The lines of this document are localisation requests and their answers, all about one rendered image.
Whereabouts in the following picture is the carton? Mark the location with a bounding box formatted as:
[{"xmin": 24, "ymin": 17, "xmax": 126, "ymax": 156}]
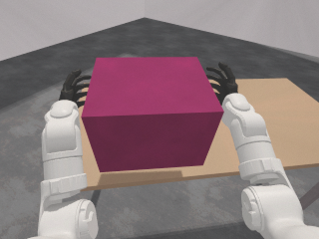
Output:
[{"xmin": 81, "ymin": 57, "xmax": 224, "ymax": 172}]

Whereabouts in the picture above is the right robot forearm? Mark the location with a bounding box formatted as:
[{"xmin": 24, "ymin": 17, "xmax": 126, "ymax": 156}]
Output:
[{"xmin": 221, "ymin": 93, "xmax": 304, "ymax": 222}]

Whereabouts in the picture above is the robot right upper arm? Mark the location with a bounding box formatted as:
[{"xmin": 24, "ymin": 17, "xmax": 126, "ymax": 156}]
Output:
[{"xmin": 241, "ymin": 183, "xmax": 319, "ymax": 239}]

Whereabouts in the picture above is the robot left upper arm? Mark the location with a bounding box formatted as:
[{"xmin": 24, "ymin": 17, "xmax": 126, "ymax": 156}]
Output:
[{"xmin": 28, "ymin": 198, "xmax": 99, "ymax": 239}]

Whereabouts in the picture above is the table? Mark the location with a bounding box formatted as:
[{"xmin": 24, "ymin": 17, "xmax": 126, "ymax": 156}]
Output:
[{"xmin": 78, "ymin": 78, "xmax": 319, "ymax": 211}]

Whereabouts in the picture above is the right robot hand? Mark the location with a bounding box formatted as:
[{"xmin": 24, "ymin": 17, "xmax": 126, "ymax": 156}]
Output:
[{"xmin": 206, "ymin": 62, "xmax": 238, "ymax": 105}]

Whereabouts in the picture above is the left robot hand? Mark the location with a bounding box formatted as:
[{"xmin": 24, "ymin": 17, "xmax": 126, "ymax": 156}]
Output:
[{"xmin": 59, "ymin": 69, "xmax": 92, "ymax": 108}]

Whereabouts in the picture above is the left robot forearm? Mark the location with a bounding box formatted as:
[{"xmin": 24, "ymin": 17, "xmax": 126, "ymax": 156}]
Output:
[{"xmin": 38, "ymin": 100, "xmax": 88, "ymax": 237}]

